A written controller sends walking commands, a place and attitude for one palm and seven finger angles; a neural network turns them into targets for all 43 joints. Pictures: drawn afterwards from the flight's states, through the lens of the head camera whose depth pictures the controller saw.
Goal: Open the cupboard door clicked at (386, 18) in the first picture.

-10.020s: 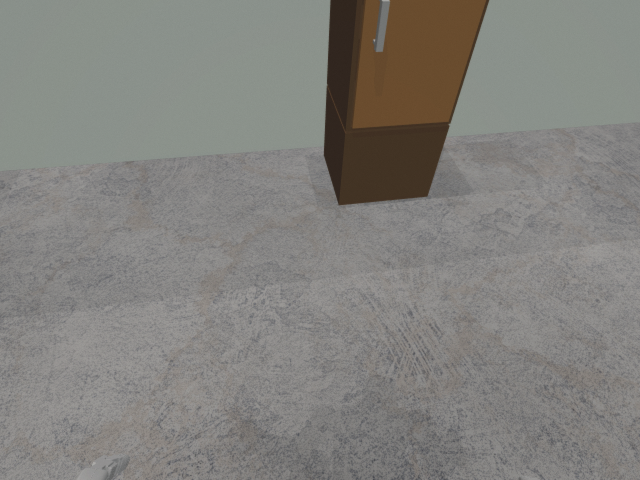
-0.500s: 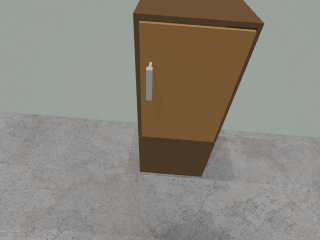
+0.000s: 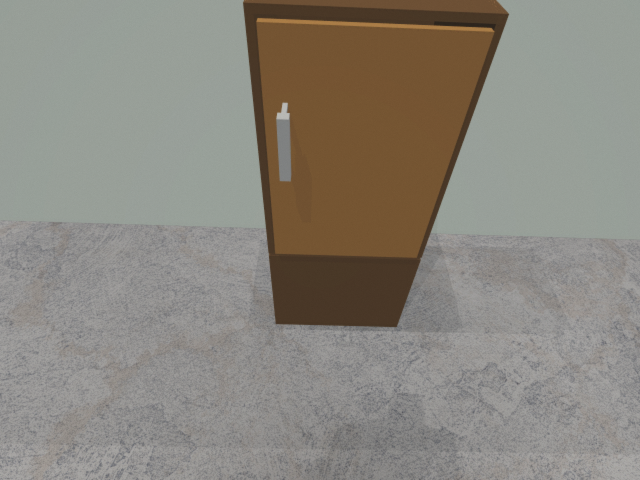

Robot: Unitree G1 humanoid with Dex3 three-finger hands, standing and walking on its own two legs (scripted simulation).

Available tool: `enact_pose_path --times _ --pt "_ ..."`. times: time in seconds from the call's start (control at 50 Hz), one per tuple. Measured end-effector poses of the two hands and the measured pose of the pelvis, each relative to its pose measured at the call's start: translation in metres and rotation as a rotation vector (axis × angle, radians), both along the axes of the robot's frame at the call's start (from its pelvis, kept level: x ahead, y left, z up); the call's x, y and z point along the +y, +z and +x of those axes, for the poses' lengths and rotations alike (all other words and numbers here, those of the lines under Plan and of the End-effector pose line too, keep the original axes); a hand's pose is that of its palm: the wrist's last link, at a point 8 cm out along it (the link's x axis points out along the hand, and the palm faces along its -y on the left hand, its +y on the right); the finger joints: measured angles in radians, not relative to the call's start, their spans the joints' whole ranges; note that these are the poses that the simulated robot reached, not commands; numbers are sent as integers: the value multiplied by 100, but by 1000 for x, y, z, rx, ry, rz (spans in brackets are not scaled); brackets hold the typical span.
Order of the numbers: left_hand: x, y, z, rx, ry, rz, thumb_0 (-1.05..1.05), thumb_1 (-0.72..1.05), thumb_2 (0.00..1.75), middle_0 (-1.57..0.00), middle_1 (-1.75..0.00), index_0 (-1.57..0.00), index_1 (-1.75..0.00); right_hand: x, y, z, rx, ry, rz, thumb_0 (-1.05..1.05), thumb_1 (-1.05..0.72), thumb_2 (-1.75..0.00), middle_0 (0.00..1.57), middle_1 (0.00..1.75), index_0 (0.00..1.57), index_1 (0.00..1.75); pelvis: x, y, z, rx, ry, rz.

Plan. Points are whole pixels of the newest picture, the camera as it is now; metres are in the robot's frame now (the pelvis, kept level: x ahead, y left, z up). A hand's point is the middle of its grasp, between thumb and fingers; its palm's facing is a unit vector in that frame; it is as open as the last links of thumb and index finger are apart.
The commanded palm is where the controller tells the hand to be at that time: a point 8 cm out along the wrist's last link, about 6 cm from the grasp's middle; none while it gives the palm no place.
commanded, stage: look again from close up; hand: left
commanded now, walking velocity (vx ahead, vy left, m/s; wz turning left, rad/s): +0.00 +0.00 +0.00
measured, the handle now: (285, 142) +0.71 +0.10 +0.03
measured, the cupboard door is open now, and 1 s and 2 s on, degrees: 0 0 0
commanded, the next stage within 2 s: shuffle to correct the standing spot in 0.42 s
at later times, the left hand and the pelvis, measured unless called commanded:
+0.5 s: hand out of the picture -0.07 +0.08 -0.18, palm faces +0.05 -0.99 -0.11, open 7.4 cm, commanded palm none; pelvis +0.00 -0.05 -0.01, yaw +0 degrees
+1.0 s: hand out of the picture +0.08 +0.10 -0.18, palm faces +0.02 -0.99 -0.15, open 7.4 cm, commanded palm none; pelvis +0.09 -0.07 -0.01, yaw -1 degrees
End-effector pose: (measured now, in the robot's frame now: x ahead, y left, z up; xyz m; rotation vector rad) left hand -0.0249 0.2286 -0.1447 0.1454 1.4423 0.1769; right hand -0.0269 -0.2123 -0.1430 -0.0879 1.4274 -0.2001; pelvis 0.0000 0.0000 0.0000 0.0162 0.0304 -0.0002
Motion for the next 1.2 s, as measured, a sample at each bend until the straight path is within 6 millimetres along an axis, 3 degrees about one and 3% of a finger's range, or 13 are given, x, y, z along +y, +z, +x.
enact_pose_path --times 0.12,0.2,0.32,0.44,0.6,0.7,0.88,0.94,1.08,1.14,1.2 --pt "-25 4 -48 83 23 -16 0 91 90 -20 -30 -20 -30 -18 -6 -4 -6 13 3 2 -93 -90 20 30 20 29 -9 -1 -7 -44 2 -15" --pt "-45 0 -66 115 25 -46 0 91 90 -20 -30 -20 -30 -23 -6 -2 -22 15 7 1 -92 -90 20 30 20 29 -19 -2 -10 -60 -1 -13" --pt "-73 -3 -71 100 38 -84 0 91 90 -20 -30 -20 -30 -30 -7 -3 -11 36 18 1 -92 -90 20 30 20 29 -31 -3 -14 -53 7 -12" --pt "-90 -7 -62 86 40 -98 0 91 90 -20 -30 -20 -30 -38 -10 -4 1 30 23 1 -92 -90 20 30 20 29 -43 -5 -9 -51 10 -15" --pt "-99 -9 -29 33 23 -87 0 91 90 -20 -30 -20 -30 -44 -11 1 18 33 35 1 -92 -90 20 30 20 29 -56 -6 3 -45 3 -6" --pt "-99 -13 -12 26 34 -83 0 91 90 -20 -30 -20 -30 -50 -14 14 26 38 35 1 -91 -90 20 30 20 29 -61 -10 21 -41 3 -10" --pt "-92 -22 19 107 23 -95 0 91 90 -20 -30 -20 -30 -61 -14 85 -69 29 -27 1 -91 -90 20 30 20 29 -59 -19 71 -42 -26 10" --pt "-85 -15 52 79 -15 -78 1 91 90 -20 -30 -20 -30 -65 -9 94 -103 -1 -35 1 -91 -90 20 30 20 29 -61 -13 81 -46 -28 0" --pt "-81 5 152 -129 -14 -5 1 93 90 -20 -30 -20 -30 -83 -7 109 4 45 24 1 -91 -90 20 30 20 29 -84 -3 111 -25 -5 -12" --pt "-90 5 179 -167 -28 27 1 93 90 -20 -30 -20 -30 -101 -18 129 13 46 43 1 -91 -90 20 30 20 30 -103 -11 129 -22 -2 -5" --pt "-103 -3 191 -174 -11 46 1 93 90 -20 -30 -20 -30 -124 -30 157 11 62 40 1 -91 -90 20 30 20 30 -119 -22 147 -20 13 -7"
